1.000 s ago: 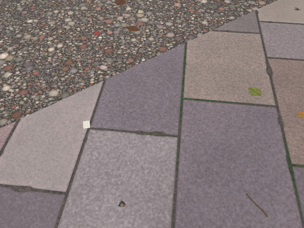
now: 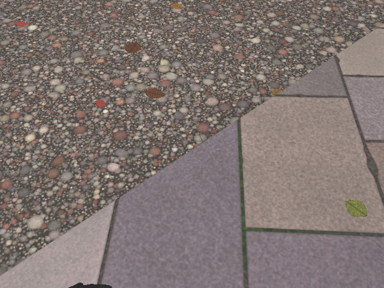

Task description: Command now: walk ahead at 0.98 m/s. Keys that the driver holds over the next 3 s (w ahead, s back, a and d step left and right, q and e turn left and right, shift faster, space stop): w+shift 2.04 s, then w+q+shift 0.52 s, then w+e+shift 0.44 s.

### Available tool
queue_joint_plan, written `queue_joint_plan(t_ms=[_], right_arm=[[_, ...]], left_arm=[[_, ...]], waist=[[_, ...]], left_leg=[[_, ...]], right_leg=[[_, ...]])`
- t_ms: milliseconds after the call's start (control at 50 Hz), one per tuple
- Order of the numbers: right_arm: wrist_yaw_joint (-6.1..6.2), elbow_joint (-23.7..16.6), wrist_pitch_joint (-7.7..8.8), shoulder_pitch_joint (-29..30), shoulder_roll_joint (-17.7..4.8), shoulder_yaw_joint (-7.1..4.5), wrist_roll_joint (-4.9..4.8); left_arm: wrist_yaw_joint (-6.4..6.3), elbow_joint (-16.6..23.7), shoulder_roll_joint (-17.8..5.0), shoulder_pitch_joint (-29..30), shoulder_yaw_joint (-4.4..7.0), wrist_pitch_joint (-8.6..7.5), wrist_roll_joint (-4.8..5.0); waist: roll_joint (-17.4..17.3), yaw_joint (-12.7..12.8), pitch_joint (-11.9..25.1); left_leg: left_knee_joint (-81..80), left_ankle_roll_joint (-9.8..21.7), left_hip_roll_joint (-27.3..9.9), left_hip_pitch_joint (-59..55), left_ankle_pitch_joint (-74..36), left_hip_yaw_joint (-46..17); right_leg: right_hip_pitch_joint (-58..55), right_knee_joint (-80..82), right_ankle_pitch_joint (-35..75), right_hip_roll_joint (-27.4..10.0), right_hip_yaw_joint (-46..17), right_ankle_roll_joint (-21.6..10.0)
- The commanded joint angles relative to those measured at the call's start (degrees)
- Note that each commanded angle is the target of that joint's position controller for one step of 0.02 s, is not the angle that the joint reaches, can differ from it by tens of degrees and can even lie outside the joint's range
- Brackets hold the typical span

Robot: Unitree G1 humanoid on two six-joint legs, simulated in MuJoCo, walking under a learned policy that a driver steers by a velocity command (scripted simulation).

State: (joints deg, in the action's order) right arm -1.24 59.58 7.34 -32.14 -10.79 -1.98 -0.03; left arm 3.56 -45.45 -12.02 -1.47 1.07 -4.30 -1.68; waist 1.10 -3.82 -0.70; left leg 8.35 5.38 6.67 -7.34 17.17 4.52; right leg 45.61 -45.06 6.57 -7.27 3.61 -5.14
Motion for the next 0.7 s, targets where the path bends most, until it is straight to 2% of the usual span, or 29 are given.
queue_joint_plan(t_ms=[20,80,100,120,140,160,180,200,220,240,260,280,300,320,380,420,460,480,500,520,540,560,580,600,620,640,660,680,700], right_arm=[[0.79,-3.19,1.49,0.52,-7.83,-0.59,-0.39],[1.89,-2.5,0.42,-0.22,-11.63,-0.93,1.04],[2.54,-2.14,-0.43,0.2,-12.91,-1.27,1.88],[3.03,-2.31,-1.34,1.95,-14.18,-1.71,2.55],[3.08,-3.11,-1.73,4.75,-13.91,-1.86,2.63],[1.99,-5.44,-1.28,3.28,-6.43,-0.39,1.69],[0.83,-6.71,-0.07,-1.81,-3.84,0.07,-1.64],[1.55,-8.44,0.12,6.38,-8.03,-0.56,-1.04],[1.4,-9.86,0.31,11.69,-8.16,-0.56,-0.68],[1.08,-10.21,0.05,13.47,-6.78,-0.26,0.05],[0.47,-10.78,-0.77,13.53,-5.38,0.0,1.3],[-0.37,-10.91,-1.77,12.23,-3.69,0.48,2.16],[-0.91,-11.53,-2.45,13.4,-3.04,0.71,2.52],[-1.31,-12.76,-2.91,15.98,-2.96,0.87,2.84],[-1.86,-17.67,-2.97,27.64,-4.59,1.41,2.86],[-2.46,-19.4,-2.48,32.45,-3.76,2.25,2.19],[-2.69,-20.22,-2.39,36.09,-4.25,2.45,1.36],[-2.54,-20.82,-2.35,37.42,-5.21,2.28,1.03],[-2.38,-20.96,-2.33,38.56,-6.78,1.9,1.31],[-2.16,-21.11,-2.21,38.2,-7.5,1.59,1.7],[-1.76,-20.66,-2.29,36.17,-8.84,1.09,2.0],[-1.19,-19.41,-2.37,30.62,-10.53,0.32,2.09],[-0.25,-16.13,-2.44,19.71,-12.67,-0.74,1.77],[0.86,-12.73,-2.71,7.7,-14.95,-1.93,2.06],[1.84,-11.55,-2.94,0.2,-20.35,-3.46,3.41],[0.65,-11.57,-2.88,2.03,-20.36,-3.97,3.1],[-0.11,-11.69,-2.98,6.86,-16.54,-3.9,2.08],[-0.33,-11.09,-2.25,9.94,-13.64,-3.24,1.77],[-0.44,-10.43,-1.72,11.51,-11.34,-2.85,2.32]], left_arm=[[0.14,4.54,-2.05,7.58,-0.43,-0.58,0.75],[-1.03,4.22,-5.08,4.1,0.48,-0.68,0.55],[-1.67,2.62,-6.97,-2.78,1.27,-0.69,0.61],[-2.55,-0.71,-9.18,-13.73,2.37,-0.66,0.68],[-3.58,-3.92,-11.64,-24.74,3.63,-0.49,-0.11],[-4.45,-4.76,-16.51,-30.45,5.1,-0.28,-1.81],[-3.18,-5.02,-16.23,-28.14,5.51,-0.24,-1.67],[-2.43,-5.09,-12.15,-22.48,5.11,-0.52,-0.67],[-2.14,-5.54,-8.48,-19.66,4.3,-1.14,-0.28],[-2.08,-6.18,-5.82,-17.91,3.68,-1.58,-0.73],[-2.35,-7.04,-4.05,-17.77,2.95,-1.93,-0.61],[-2.67,-8.04,-3.34,-18.24,2.51,-2.31,-0.23],[-2.76,-8.84,-3.27,-19.17,2.4,-2.84,0.39],[-2.75,-9.39,-4.23,-20.13,2.47,-3.33,1.03],[-2.18,-9.42,-6.0,-22.49,2.52,-4.14,1.32],[-2.13,-9.5,-6.37,-24.05,2.39,-4.73,2.05],[-2.49,-10.5,-8.13,-27.34,2.42,-5.11,2.65],[-2.62,-10.66,-9.59,-27.45,2.55,-5.0,2.45],[-2.75,-11.18,-9.67,-28.65,2.41,-4.75,2.33],[-3.0,-11.19,-11.17,-29.12,2.5,-4.41,1.87],[-3.35,-11.23,-12.73,-29.16,2.81,-3.91,1.28],[-3.92,-11.47,-14.1,-29.12,3.09,-3.11,0.5],[-4.54,-11.45,-15.18,-27.94,3.38,-2.07,-0.39],[-5.14,-10.84,-14.91,-25.57,3.32,-1.38,-0.67],[-4.48,-8.68,-8.13,-28.53,2.02,-1.39,0.02],[-3.34,-8.38,-4.26,-35.58,1.07,-2.39,3.42],[-4.09,-7.12,-9.06,-27.66,2.03,-2.59,3.0],[-4.11,-5.16,-9.29,-20.0,1.91,-2.98,2.67],[-3.92,-4.59,-7.71,-17.74,1.5,-2.91,1.9]], waist=[[-1.72,1.56,-9.6],[-6.55,4.57,-2.69],[-8.23,8.17,1.4],[-9.15,13.15,6.94],[-8.09,18.32,11.61],[2.94,16.06,17.49],[14.5,10.43,23.42],[5.44,9.94,13.67],[-0.11,8.99,6.66],[-4.34,6.56,2.59],[-4.26,4.08,0.43],[-1.76,2.09,-0.49],[-0.95,1.45,-2.5],[-0.6,1.23,-4.56],[-0.92,2.96,-8.95],[-0.94,4.06,-9.12],[-0.66,5.65,-9.22],[0.6,5.72,-9.76],[-0.59,6.08,-9.03],[1.49,5.6,-6.87],[3.74,4.27,-3.9],[5.91,1.2,0.44],[7.25,-3.8,6.38],[6.84,-9.91,11.54],[-4.27,-8.26,19.4],[-18.34,-2.34,29.61],[-8.29,-2.62,21.99],[-3.3,-2.4,12.13],[0.76,-0.33,6.93]], left_leg=[[-9.79,3.19,-14.37,11.51,-38.54,-3.95],[3.17,1.63,-16.75,-2.77,-71.99,-2.39],[12.9,1.39,-17.71,-4.31,-77.98,-2.41],[26.31,1.61,-18.14,-2.82,-77.49,-2.0],[42.66,1.96,-16.37,6.33,-65.87,-1.2],[65.68,1.96,-9.5,25.57,-27.12,-1.22],[80.49,1.2,-1.1,43.84,8.51,-8.87],[78.95,3.04,-6.44,50.17,2.04,-10.56],[75.34,3.13,-8.5,50.01,-2.24,-9.76],[71.76,2.99,-10.45,47.7,-3.23,-9.93],[69.37,2.47,-11.71,45.23,-3.52,-10.24],[67.07,1.45,-12.81,43.39,-3.33,-9.96],[65.37,0.5,-13.9,44.31,-3.15,-9.35],[63.37,-0.41,-14.94,46.75,-4.07,-8.27],[49.36,-1.78,-15.64,49.52,-14.55,-3.35],[36.25,-1.18,-13.67,41.46,-24.2,0.05],[29.37,0.17,-11.45,37.1,-29.97,2.28],[25.42,0.64,-11.23,37.16,-31.07,1.88],[22.61,1.29,-9.4,38.0,-30.61,3.28],[21.06,2.04,-7.41,36.37,-27.59,3.92],[20.43,2.34,-4.84,33.22,-23.33,4.57],[21.02,3.13,-2.87,26.74,-18.75,4.13],[22.19,4.03,-1.75,16.19,-14.19,3.23],[22.84,5.63,-5.65,3.79,-10.37,-0.89],[24.89,8.1,-20.28,-11.41,4.27,-18.13],[13.15,15.53,-31.19,-23.55,14.21,-50.98],[10.12,12.94,-27.1,-18.52,11.38,-46.4],[8.89,11.4,-25.23,-7.95,2.56,-36.08],[7.36,10.0,-23.15,0.74,-2.84,-30.25]], right_leg=[[-12.48,10.51,5.56,4.13,4.55,-1.44],[-17.99,13.47,-4.43,10.52,6.36,-3.48],[-24.53,13.64,-8.55,12.04,5.37,-4.35],[-34.89,14.64,-12.02,12.47,4.17,-5.44],[-48.69,15.27,-15.72,8.63,0.82,-6.92],[-64.31,13.51,-32.17,-6.41,-18.14,-10.15],[-73.46,25.65,-41.18,-15.85,-50.41,-16.55],[-66.64,29.44,-40.91,-12.06,-44.15,-13.6],[-56.98,30.97,-34.2,-10.61,-35.26,-12.26],[-48.9,32.58,-29.24,-8.33,-29.51,-10.58],[-42.61,33.78,-27.0,-5.7,-24.75,-8.74],[-38.28,35.54,-27.42,-4.55,-22.04,-8.14],[-36.02,37.15,-26.23,-3.45,-19.93,-7.87],[-34.34,38.83,-24.62,-2.94,-17.69,-7.83],[-31.21,42.55,-10.87,0.82,-9.64,-7.31],[-28.86,43.98,-0.53,2.86,-5.39,-5.65],[-33.64,47.54,7.99,1.02,-4.46,-4.81],[-37.73,47.6,11.03,0.03,-4.2,-4.35],[-44.02,46.26,19.26,0.03,-2.77,-3.63],[-48.93,42.64,29.28,-1.27,-2.48,-3.08],[-52.56,37.61,39.42,-1.62,-1.71,-2.33],[-54.31,28.84,47.0,-2.77,-1.64,-1.97],[-53.21,16.07,48.63,-3.09,-1.17,-1.77],[-46.22,-0.73,39.75,-1.97,-0.64,-1.38],[-30.2,-24.92,9.54,3.81,0.31,-1.37],[-12.51,-43.45,-33.52,13.18,-7.23,0.17],[-5.7,-43.83,-27.9,8.45,-9.68,-1.63],[-4.58,-39.98,-22.91,6.11,-8.95,-1.75],[-6.16,-35.96,-22.02,4.21,-8.89,-1.86]])
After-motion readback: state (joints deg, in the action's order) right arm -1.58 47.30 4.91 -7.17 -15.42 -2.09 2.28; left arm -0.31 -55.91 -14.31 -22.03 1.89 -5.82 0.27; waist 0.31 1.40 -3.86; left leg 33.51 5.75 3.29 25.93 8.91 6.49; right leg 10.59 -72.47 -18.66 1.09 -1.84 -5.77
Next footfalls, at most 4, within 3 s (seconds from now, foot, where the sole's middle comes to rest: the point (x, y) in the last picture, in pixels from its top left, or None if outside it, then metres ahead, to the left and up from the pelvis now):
0.14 right None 0.36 -0.08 -0.77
0.60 left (163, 204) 0.83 0.09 -0.77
1.14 right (197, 130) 1.30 -0.08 -0.86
1.54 left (166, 74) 1.75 0.07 -0.86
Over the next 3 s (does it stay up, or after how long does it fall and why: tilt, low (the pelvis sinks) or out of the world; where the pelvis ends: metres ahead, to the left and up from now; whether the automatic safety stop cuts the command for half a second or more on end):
stays up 2.99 0.12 -0.10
